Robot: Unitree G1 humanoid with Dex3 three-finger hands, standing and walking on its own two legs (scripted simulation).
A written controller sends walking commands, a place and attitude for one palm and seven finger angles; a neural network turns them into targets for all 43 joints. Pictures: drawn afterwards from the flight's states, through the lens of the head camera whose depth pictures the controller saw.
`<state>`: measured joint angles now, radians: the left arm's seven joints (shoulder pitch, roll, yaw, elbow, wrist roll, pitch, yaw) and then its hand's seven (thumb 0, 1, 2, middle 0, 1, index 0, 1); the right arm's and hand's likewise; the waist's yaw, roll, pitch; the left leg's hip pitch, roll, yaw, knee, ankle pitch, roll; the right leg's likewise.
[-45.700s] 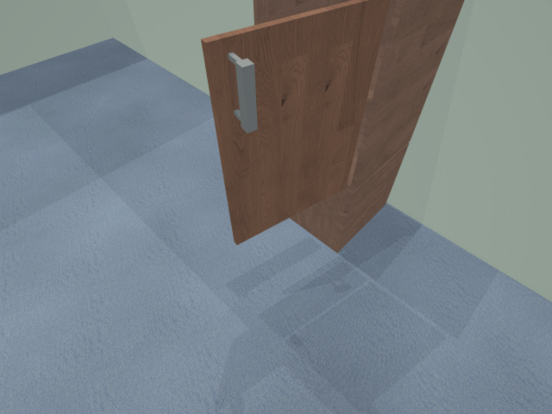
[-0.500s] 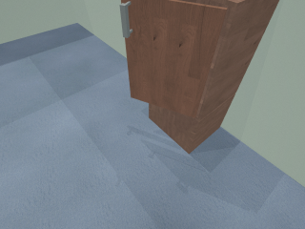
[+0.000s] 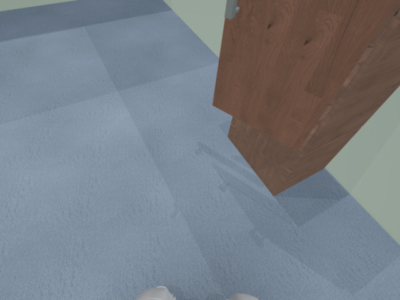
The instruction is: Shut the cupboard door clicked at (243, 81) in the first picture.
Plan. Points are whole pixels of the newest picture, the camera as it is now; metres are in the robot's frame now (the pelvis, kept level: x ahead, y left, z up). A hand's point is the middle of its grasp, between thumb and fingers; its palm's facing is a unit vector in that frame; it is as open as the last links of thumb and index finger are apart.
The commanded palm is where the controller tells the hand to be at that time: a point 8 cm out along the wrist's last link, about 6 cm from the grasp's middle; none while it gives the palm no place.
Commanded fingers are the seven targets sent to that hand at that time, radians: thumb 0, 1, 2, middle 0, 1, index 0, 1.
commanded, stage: walk to a spot facing it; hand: left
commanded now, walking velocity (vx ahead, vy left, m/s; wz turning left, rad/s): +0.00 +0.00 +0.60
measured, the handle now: out of the picture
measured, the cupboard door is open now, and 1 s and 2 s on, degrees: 26 26 26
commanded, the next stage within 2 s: none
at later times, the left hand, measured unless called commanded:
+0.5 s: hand out of the picture +0.03 +0.17 -0.14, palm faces +0.30 -0.91 -0.30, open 7.4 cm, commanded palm none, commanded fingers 0.00 0.90 0.90 -0.20 -0.30 -0.20 -0.30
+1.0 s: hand out of the picture -0.02 +0.18 -0.14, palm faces +0.61 -0.73 -0.30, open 7.4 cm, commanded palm none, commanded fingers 0.00 0.90 0.90 -0.20 -0.30 -0.20 -0.30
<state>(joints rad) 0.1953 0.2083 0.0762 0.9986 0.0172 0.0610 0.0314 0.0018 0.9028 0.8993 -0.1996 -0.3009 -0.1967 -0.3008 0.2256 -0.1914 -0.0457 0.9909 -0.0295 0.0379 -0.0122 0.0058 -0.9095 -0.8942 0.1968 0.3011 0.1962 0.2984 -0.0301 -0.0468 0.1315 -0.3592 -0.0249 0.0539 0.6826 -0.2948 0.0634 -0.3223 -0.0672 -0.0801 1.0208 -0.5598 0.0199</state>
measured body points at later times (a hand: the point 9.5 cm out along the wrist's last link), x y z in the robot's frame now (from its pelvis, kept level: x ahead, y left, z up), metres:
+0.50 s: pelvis +0.01 -0.05 +0.02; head +0.08 -0.05 +0.46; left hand +0.01 +0.22 -0.11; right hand +0.16 -0.29 -0.13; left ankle -0.03 +0.07 -0.64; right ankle +0.02 -0.18 -0.72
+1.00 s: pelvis +0.04 -0.06 +0.01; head +0.08 -0.04 +0.45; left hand -0.05 +0.22 -0.12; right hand +0.26 -0.20 -0.14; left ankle -0.02 +0.08 -0.72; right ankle +0.12 -0.15 -0.72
